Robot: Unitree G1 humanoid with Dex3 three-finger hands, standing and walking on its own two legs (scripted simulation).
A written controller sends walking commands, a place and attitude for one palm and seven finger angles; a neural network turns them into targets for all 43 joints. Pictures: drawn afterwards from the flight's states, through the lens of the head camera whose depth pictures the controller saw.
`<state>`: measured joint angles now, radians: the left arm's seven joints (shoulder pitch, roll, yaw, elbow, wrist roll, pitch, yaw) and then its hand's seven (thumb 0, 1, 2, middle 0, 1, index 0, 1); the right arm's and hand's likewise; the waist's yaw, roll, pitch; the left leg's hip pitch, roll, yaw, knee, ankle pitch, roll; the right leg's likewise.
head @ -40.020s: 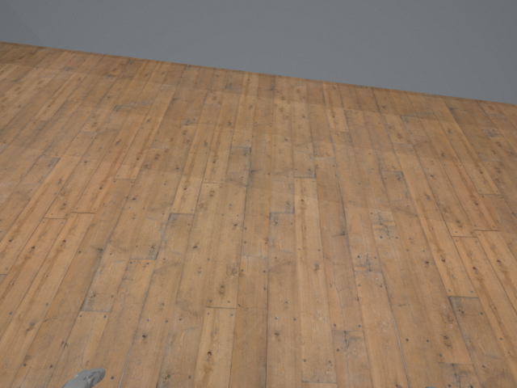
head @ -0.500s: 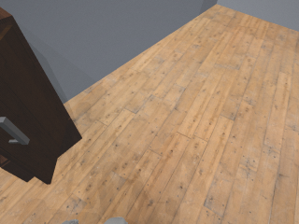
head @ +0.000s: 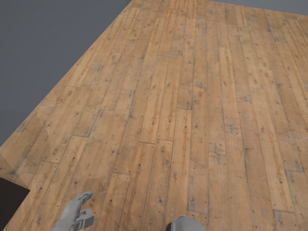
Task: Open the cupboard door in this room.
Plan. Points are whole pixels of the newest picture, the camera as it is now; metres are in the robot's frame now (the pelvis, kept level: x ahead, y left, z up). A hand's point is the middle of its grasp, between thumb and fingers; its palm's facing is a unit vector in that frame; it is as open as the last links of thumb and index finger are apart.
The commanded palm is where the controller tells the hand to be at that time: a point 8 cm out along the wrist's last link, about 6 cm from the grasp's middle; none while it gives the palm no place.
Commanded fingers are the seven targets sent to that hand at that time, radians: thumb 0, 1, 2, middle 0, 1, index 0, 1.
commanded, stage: walk to a spot facing it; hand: left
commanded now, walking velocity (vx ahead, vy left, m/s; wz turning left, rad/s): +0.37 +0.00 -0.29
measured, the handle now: out of the picture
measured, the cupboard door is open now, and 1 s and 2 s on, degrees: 44 44 44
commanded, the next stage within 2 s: turn to face it in 1.14 s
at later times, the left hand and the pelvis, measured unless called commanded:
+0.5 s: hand (91, 214) +0.19 +0.19 -0.17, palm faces -0.04 -0.99 -0.15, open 7.3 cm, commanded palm none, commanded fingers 0.00 0.90 0.90 -0.20 -0.30 -0.20 -0.30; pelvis +0.22 +0.01 +0.01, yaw -9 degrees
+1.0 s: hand (139, 102) +0.59 +0.06 -0.14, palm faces -0.27 -0.94 -0.21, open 7.3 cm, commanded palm none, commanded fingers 0.00 0.90 0.90 -0.20 -0.30 -0.20 -0.30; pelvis +0.43 -0.09 +0.02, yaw -15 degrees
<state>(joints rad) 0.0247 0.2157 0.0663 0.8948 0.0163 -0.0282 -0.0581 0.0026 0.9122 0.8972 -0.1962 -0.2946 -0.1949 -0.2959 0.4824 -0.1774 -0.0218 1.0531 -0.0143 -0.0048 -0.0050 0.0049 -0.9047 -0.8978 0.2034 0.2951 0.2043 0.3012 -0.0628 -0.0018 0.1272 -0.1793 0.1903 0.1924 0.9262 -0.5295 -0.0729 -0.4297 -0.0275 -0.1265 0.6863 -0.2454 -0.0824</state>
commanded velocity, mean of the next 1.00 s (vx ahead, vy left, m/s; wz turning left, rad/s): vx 0.37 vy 0.00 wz -0.17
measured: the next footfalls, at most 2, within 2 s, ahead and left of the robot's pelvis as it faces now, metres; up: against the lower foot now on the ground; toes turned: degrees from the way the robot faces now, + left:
left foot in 0.44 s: +0.33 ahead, +0.11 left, +0.00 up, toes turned +0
right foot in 0.88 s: +0.46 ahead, -0.19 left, +0.00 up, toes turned -22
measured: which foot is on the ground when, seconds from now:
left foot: up 0.00-0.42, down 0.44-0.88, up 0.90-1.00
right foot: down 0.00-0.44, up 0.46-0.86, down 0.88-1.00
